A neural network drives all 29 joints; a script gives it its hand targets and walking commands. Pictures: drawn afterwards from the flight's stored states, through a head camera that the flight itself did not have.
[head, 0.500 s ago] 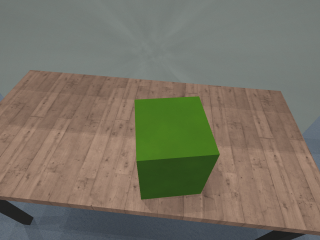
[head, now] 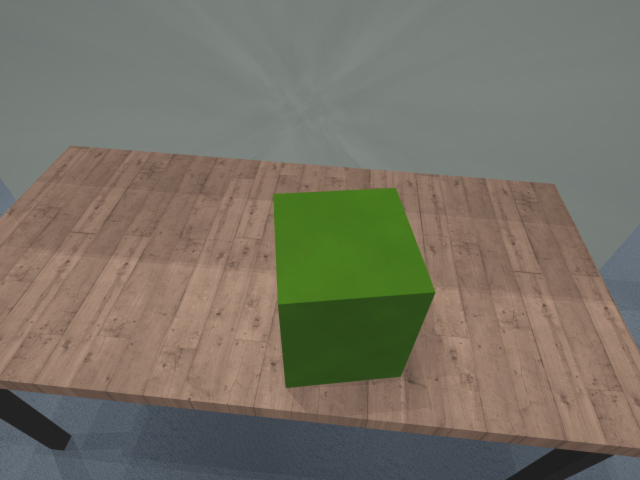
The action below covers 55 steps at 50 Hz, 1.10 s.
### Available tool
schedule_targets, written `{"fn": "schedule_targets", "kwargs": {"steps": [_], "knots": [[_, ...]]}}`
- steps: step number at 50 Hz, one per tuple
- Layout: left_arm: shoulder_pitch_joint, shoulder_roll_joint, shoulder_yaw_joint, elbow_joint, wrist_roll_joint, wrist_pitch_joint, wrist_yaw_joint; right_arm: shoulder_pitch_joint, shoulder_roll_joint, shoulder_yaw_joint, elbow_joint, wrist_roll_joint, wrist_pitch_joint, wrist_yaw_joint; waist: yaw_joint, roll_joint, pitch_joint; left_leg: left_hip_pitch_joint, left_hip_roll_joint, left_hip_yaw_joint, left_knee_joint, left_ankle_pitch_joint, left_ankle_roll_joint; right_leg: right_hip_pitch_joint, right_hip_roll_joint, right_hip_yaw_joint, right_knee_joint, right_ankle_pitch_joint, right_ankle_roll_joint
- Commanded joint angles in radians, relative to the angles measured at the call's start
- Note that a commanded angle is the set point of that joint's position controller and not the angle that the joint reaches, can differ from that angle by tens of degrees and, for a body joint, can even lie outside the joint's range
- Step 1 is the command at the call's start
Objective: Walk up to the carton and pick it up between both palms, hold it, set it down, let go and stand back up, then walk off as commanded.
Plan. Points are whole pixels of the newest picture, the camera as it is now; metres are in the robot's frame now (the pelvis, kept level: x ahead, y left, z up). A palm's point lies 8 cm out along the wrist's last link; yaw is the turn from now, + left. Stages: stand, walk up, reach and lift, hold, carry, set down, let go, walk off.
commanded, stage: walk up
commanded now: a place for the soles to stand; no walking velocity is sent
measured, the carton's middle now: (339, 289) +0.45 -0.03 -0.05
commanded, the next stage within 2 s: none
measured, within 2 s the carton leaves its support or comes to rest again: neither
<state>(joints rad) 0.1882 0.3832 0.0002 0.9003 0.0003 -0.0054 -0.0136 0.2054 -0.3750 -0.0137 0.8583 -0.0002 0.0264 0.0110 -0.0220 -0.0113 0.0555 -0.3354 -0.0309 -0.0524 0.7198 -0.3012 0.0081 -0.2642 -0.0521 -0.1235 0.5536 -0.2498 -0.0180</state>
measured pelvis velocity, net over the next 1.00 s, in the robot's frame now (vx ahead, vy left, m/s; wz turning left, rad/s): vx -0.06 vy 0.00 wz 0.01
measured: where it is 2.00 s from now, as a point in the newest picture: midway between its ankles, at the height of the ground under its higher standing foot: outside the picture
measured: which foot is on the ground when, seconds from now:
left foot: down 0.00-1.00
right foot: down 0.00-0.14, up 0.16-0.52, down 0.54-1.00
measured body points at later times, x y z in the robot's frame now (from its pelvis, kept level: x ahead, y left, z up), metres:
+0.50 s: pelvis -0.06 +0.02 +0.00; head -0.03 +0.04 +0.45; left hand +0.02 +0.32 -0.14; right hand +0.03 -0.29 -0.10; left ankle -0.01 +0.13 -0.73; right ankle -0.10 -0.12 -0.71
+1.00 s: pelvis -0.06 +0.00 +0.00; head -0.04 -0.01 +0.45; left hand +0.01 +0.30 -0.12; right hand +0.04 -0.31 -0.11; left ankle -0.01 +0.13 -0.73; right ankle -0.10 -0.12 -0.73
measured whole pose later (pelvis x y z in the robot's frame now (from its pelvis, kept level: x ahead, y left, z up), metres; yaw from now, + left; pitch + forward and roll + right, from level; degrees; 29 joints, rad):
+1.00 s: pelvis -0.06 +0.00 +0.00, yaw +1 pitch -2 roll +1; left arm 0.20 0.38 0.00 0.99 0.00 -0.01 -0.01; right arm 0.19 -0.37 -0.02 0.86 0.00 -0.01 0.00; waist -0.02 -0.01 0.08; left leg -0.26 -0.02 -0.05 0.49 -0.19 0.00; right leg -0.14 0.02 0.08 0.54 -0.36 -0.01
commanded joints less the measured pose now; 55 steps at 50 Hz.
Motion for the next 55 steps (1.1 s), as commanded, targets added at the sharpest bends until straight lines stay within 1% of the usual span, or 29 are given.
{"fn": "schedule_targets", "kwargs": {"steps": [1,3,4,5,6,7,8,9,10,13,15,17,21,25,26,27,28,29,31,32,34,36,37,38,41,43,46,53,55], "knots": [[-0.202,0.274,0.097,-0.106,0.024,0.006,0.033,0.099,-0.222,-0.072,-0.028,-0.033,0.003,-0.014,-0.056,-0.126,0.058,0.038,0.048,-0.026,0.195,-0.225,0.029,-0.217,-0.379,0.26,-0.18,0.198,-0.225],[-0.141,0.263,0.089,-0.086,0.021,0.008,0.027,0.128,-0.203,-0.07,-0.017,-0.038,-0.009,-0.012,-0.041,-0.071,0.027,0.055,0.046,0.013,0.071,-0.176,0.023,-0.145,-0.312,0.194,-0.142,0.132,-0.196],[-0.141,0.259,0.092,-0.098,0.018,0.017,0.021,0.143,-0.211,-0.076,0.017,-0.036,-0.021,-0.015,-0.036,-0.112,0.016,0.069,0.022,0.054,-0.082,-0.088,0.026,-0.082,-0.269,0.133,-0.079,0.113,-0.155],[-0.129,0.227,0.088,-0.094,0.011,0.026,0.019,0.122,-0.211,-0.075,0.023,-0.045,-0.029,-0.017,-0.016,-0.073,0.0,0.066,0.041,-0.035,-0.201,-0.026,0.033,-0.069,-0.214,0.125,0.035,0.115,-0.105],[-0.076,0.184,0.08,-0.079,0.003,0.035,0.013,0.054,-0.249,-0.084,-0.001,-0.046,-0.042,-0.022,0.028,0.086,0.012,0.048,0.143,-0.255,-0.356,0.105,0.051,-0.118,-0.103,0.049,0.195,-0.006,-0.054],[-0.053,0.162,0.075,-0.106,-0.016,0.045,0.01,0.034,-0.324,-0.099,-0.006,-0.042,-0.054,-0.029,0.044,0.211,0.008,0.075,0.283,-0.465,-0.386,0.36,0.082,-0.223,0.035,0.107,0.281,-0.283,0.001],[-0.076,0.194,0.091,-0.088,-0.005,0.061,0.024,0.051,-0.378,-0.107,-0.039,-0.033,-0.06,-0.035,-0.006,0.174,-0.077,0.038,0.343,-0.53,-0.407,0.291,0.116,-0.167,0.052,0.24,0.402,-0.385,-0.002],[-0.052,0.201,0.094,-0.082,-0.012,0.063,0.025,0.014,-0.334,-0.105,-0.04,-0.031,-0.071,-0.045,0.017,0.067,-0.061,0.032,0.31,-0.467,-0.375,0.254,0.132,-0.16,0.06,0.293,0.461,-0.324,-0.003],[-0.055,0.204,0.093,-0.063,-0.017,0.066,0.025,-0.009,-0.319,-0.096,-0.031,-0.021,-0.07,-0.05,0.028,0.011,-0.022,0.094,0.267,-0.428,-0.374,0.216,0.076,-0.243,0.078,0.321,0.457,-0.264,-0.009],[0.037,0.202,0.109,-0.03,-0.009,0.056,0.023,-0.024,-0.237,-0.083,-0.041,-0.024,-0.077,-0.056,0.05,0.114,-0.019,0.14,0.219,-0.328,-0.366,0.142,0.088,-0.244,0.081,0.351,0.454,-0.171,0.023],[0.031,0.192,0.105,0.01,0.005,0.056,0.017,-0.007,-0.229,-0.072,-0.043,-0.018,-0.092,-0.06,0.049,-0.004,-0.048,0.168,0.253,-0.352,-0.38,0.13,0.108,-0.209,0.089,0.356,0.428,-0.144,0.027],[0.05,0.19,0.107,0.012,0.012,0.052,0.011,-0.024,-0.236,-0.069,-0.053,-0.033,-0.096,-0.054,0.055,0.066,-0.063,0.137,0.242,-0.336,-0.411,-0.066,0.147,-0.145,0.075,0.335,0.369,-0.149,0.027],[0.023,0.211,0.101,0.017,0.013,0.033,0.001,-0.005,-0.246,-0.083,-0.06,-0.04,-0.089,-0.04,0.003,0.147,-0.053,0.135,0.236,-0.3,-0.439,-0.254,0.175,-0.132,0.052,0.248,0.212,-0.25,0.029],[0.192,0.179,0.086,0.092,0.013,0.007,-0.001,-0.107,-0.273,-0.084,-0.051,-0.056,-0.057,-0.024,0.095,0.16,-0.033,-0.037,0.178,-0.179,-0.387,-0.242,0.132,0.178,0.047,0.122,-0.157,-0.157,-0.03],[0.142,0.185,0.086,0.082,0.024,-0.007,0.006,-0.078,-0.213,-0.068,-0.036,-0.051,-0.054,-0.025,0.053,0.015,0.01,-0.036,0.144,-0.149,-0.286,-0.184,0.097,0.147,0.026,0.232,-0.246,-0.109,-0.042],[0.131,0.218,0.082,0.077,0.039,-0.021,0.019,-0.058,-0.154,-0.05,-0.029,-0.03,-0.057,-0.018,0.038,-0.085,-0.015,-0.077,0.084,-0.091,-0.129,-0.095,0.047,0.186,-0.126,0.483,-0.355,-0.166,-0.087],[-0.005,0.279,0.089,0.042,0.028,-0.034,0.017,-0.055,-0.135,-0.046,-0.03,-0.012,-0.059,-0.017,-0.004,-0.144,0.029,-0.123,0.0,0.003,-0.132,-0.104,-0.004,0.091,-0.237,0.615,-0.393,-0.173,-0.106],[-0.079,0.28,0.079,0.027,0.031,-0.034,0.014,-0.06,-0.156,-0.055,-0.002,-0.01,-0.07,-0.021,-0.007,-0.123,0.041,0.06,0.048,-0.014,-0.125,-0.098,0.011,-0.041,-0.23,0.552,-0.332,-0.069,-0.143],[-0.083,0.241,0.065,0.021,0.016,-0.042,0.016,-0.086,-0.16,-0.056,0.015,-0.023,-0.079,-0.015,-0.002,0.006,-0.005,0.175,0.032,0.013,-0.232,0.123,0.021,-0.002,-0.117,0.378,-0.201,0.278,-0.079],[-0.056,0.215,0.059,0.038,0.005,-0.042,0.017,-0.085,-0.158,-0.053,0.008,-0.024,-0.088,-0.019,-0.002,-0.01,-0.103,0.242,0.062,-0.031,-0.261,0.282,0.05,0.055,-0.08,0.323,-0.145,0.387,-0.043],[0.007,0.222,0.057,0.045,-0.003,-0.042,0.018,-0.08,-0.197,-0.055,0.037,-0.006,-0.082,-0.024,0.032,-0.028,-0.086,0.239,0.112,-0.061,-0.251,0.332,0.054,0.094,-0.052,0.316,-0.154,0.33,0.005],[-0.029,0.22,0.055,0.029,0.002,-0.042,0.026,-0.088,-0.165,-0.042,0.017,-0.011,-0.075,-0.02,0.027,-0.11,-0.107,0.216,0.093,-0.058,-0.248,0.329,0.056,0.116,-0.061,0.314,-0.134,0.398,-0.023],[-0.032,0.215,0.06,0.042,0.006,-0.039,0.029,-0.119,-0.189,-0.048,0.029,-0.007,-0.072,-0.023,0.033,-0.011,-0.056,0.197,0.103,-0.058,-0.265,0.327,0.05,0.112,-0.074,0.339,-0.14,0.383,-0.019],[0.007,0.2,0.052,0.052,-0.002,-0.038,0.031,-0.111,-0.185,-0.053,0.021,-0.015,-0.07,-0.023,0.036,-0.004,-0.112,0.222,0.098,-0.033,-0.232,0.332,0.05,0.119,-0.075,0.324,-0.155,0.407,-0.018],[-0.039,0.226,0.061,0.033,0.002,-0.033,0.028,-0.088,-0.168,-0.045,0.031,-0.004,-0.073,-0.022,0.014,-0.053,-0.118,0.252,0.099,-0.042,-0.253,0.327,0.045,0.082,-0.061,0.289,-0.135,0.32,-0.023],[-0.049,0.192,0.053,0.035,0.006,-0.035,0.026,-0.094,-0.202,-0.047,0.042,-0.005,-0.069,-0.023,0.02,-0.007,-0.078,0.252,0.11,-0.051,-0.261,0.295,0.05,0.054,-0.049,0.32,-0.184,0.194,-0.016],[-0.018,0.212,0.052,0.048,0.004,-0.033,0.031,-0.126,-0.169,-0.041,0.041,-0.01,-0.064,-0.022,0.031,-0.03,-0.059,0.231,0.092,-0.056,-0.26,0.295,0.042,0.073,-0.062,0.334,-0.178,0.306,-0.005],[-0.046,0.217,0.054,0.043,0.01,-0.034,0.021,-0.098,-0.192,-0.051,0.038,-0.014,-0.068,-0.021,0.023,0.015,-0.081,0.252,0.124,-0.076,-0.294,0.294,0.049,0.055,-0.04,0.3,-0.167,0.159,-0.017],[-0.04,0.185,0.039,0.051,0.014,-0.025,0.024,-0.109,-0.175,-0.045,0.033,-0.022,-0.067,-0.018,0.006,-0.005,-0.058,0.242,0.127,-0.099,-0.309,0.09,0.065,-0.006,-0.039,0.308,-0.188,0.011,-0.031]]}}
